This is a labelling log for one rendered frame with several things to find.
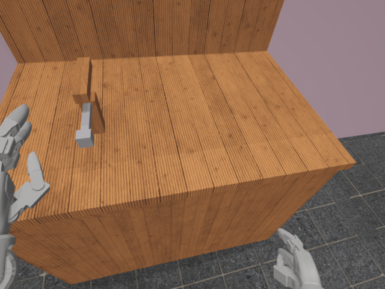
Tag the counter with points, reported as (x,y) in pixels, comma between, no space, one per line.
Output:
(201,141)

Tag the tap lever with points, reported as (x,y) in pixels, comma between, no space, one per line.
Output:
(85,137)

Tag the left robot forearm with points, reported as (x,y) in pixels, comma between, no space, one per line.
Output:
(9,262)

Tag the left robot hand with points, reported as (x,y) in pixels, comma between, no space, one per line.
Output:
(14,131)

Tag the right robot hand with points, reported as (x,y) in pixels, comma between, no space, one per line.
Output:
(301,269)

